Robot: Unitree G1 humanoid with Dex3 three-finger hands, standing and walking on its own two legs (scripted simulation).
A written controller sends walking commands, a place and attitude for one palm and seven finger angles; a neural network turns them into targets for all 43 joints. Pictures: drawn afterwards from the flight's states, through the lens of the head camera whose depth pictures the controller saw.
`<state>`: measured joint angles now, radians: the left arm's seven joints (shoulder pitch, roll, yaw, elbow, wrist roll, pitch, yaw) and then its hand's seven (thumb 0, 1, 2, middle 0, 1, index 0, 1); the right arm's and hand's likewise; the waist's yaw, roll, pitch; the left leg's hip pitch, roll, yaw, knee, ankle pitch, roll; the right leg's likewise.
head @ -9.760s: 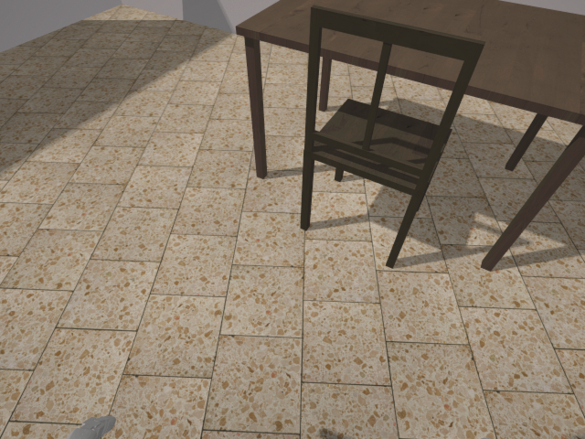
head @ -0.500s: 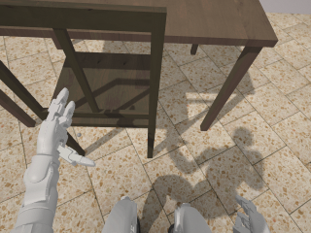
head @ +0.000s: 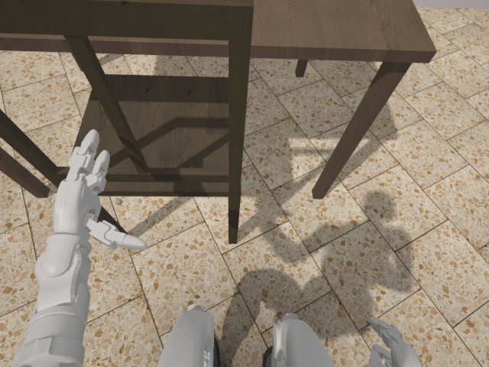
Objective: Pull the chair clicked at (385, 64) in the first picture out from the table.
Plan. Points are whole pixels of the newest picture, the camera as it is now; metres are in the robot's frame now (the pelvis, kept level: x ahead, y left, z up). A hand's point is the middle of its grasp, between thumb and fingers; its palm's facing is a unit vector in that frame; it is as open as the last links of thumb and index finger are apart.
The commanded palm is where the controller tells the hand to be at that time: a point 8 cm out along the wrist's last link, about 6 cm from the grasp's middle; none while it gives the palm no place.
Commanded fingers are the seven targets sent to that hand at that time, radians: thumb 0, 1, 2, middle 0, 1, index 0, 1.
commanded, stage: aim the fingers beside a spindle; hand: left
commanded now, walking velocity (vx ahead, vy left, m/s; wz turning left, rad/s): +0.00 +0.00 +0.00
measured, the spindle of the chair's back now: (118, 121) +0.50 +0.23 +0.04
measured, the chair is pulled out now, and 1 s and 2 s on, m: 0.00 0.00 0.00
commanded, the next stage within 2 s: push the fingers through the gap in 0.28 s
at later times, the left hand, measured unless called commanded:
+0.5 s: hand (117, 203) +0.36 +0.21 +0.02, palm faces +0.03 -1.00 -0.04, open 17.0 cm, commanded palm +0.35 +0.26 +0.02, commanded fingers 0.00 -0.50 0.30 -0.06 -0.08 -0.06 -0.08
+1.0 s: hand (124, 169) +0.42 +0.21 +0.02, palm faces +0.03 -1.00 -0.04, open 17.0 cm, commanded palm +0.41 +0.25 +0.02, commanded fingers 0.00 -0.50 0.30 -0.06 -0.08 -0.06 -0.08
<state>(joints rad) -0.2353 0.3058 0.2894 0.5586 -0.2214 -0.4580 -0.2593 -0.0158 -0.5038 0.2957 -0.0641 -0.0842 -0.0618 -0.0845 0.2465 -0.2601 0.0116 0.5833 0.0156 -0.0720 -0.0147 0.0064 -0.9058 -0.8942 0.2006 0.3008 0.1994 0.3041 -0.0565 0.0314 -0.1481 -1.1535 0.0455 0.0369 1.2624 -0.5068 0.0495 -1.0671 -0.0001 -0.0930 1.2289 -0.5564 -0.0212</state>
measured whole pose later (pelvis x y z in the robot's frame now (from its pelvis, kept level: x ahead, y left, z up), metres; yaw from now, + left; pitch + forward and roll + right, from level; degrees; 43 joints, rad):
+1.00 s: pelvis +0.00 +0.00 -0.01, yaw +0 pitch +25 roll -4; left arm -0.48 0.38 0.35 0.79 -0.19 -0.46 -0.28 -0.02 -0.50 0.30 -0.06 -0.08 -0.06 -0.08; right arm 0.28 -0.27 0.01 0.62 0.00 -0.05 -0.01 0.00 -0.91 -0.89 0.20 0.30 0.20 0.30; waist -0.09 0.04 -0.14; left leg -1.21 0.05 0.03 1.29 -0.51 0.05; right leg -1.12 0.01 -0.10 1.24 -0.56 -0.02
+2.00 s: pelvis +0.01 +0.00 -0.01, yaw -1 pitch +27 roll -4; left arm -0.69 0.44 0.41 1.00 -0.12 -0.50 -0.24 -0.02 -0.50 0.30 -0.06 -0.08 -0.06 -0.08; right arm 0.30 -0.26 0.02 0.62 -0.02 0.07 0.01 0.00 -0.91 -0.89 0.20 0.30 0.20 0.30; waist -0.14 0.03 -0.14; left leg -1.24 0.06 0.02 1.29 -0.52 0.05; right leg -1.14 0.02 -0.10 1.23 -0.56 -0.02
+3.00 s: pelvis +0.01 +0.01 +0.00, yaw -1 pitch +26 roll -4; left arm -0.66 0.43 0.39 0.98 -0.13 -0.51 -0.22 0.00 0.70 0.81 -0.50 -1.45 -0.48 -1.45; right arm 0.29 -0.26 0.02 0.61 -0.01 0.08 0.02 0.00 -0.91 -0.89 0.20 0.30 0.20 0.30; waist -0.14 0.03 -0.14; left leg -1.23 0.06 0.03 1.28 -0.52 0.06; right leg -1.13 0.02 -0.09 1.22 -0.55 -0.01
